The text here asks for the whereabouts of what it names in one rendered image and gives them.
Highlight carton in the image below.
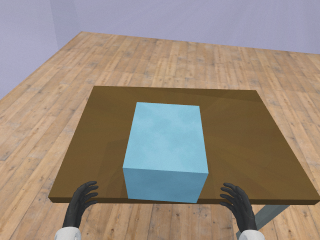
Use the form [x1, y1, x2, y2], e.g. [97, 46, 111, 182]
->
[122, 102, 209, 203]

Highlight right robot hand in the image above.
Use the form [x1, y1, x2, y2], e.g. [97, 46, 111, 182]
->
[219, 182, 257, 233]

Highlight robot left forearm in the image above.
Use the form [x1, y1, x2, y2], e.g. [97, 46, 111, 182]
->
[54, 226, 82, 240]

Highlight robot right forearm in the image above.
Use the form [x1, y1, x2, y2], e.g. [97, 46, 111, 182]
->
[239, 229, 266, 240]

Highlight left robot hand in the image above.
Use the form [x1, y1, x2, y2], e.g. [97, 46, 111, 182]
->
[62, 181, 99, 228]

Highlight table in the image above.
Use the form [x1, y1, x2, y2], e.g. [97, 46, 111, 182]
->
[48, 85, 320, 240]

